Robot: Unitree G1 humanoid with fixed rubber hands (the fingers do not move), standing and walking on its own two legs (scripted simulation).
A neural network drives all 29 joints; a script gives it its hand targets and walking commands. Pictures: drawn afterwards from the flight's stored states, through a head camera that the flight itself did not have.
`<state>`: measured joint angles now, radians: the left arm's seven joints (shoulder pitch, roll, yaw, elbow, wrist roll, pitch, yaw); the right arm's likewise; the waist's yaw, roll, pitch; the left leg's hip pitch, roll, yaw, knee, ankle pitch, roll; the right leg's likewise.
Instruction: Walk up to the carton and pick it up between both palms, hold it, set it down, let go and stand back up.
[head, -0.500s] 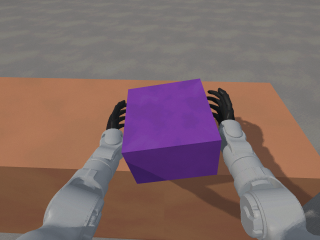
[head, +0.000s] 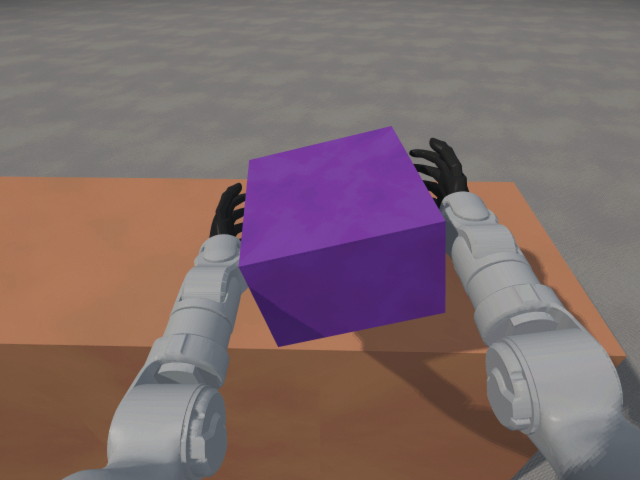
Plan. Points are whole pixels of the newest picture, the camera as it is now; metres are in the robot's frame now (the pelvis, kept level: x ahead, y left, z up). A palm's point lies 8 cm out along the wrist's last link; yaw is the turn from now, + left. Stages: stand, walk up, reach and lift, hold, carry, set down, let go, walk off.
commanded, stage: reach and lift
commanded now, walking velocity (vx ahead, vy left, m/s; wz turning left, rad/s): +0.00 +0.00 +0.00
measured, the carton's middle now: (338, 229) +0.41 +0.00 +0.16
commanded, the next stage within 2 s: hold in 1.62 s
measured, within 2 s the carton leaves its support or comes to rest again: neither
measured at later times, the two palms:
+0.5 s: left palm (202, 213) +0.38 +0.16 +0.20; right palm (450, 180) +0.41 -0.13 +0.23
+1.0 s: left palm (206, 208) +0.39 +0.16 +0.21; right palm (457, 190) +0.40 -0.14 +0.22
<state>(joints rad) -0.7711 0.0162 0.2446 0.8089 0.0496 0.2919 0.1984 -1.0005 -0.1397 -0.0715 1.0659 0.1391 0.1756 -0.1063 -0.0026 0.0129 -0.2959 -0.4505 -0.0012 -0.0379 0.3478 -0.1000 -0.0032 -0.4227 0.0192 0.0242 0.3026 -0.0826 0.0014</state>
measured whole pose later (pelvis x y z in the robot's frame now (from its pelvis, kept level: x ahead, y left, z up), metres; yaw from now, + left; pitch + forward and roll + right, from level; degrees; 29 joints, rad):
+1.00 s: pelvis +0.00 -0.01 +0.01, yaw +0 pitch +7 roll +0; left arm -0.75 -0.06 0.40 0.24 0.24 0.69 0.00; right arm -0.85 0.00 -0.21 0.50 0.02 0.50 -0.14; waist -0.03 0.00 -0.18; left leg -0.24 0.00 -0.03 0.09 0.03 -0.01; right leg -0.26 0.01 0.02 0.14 -0.01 0.00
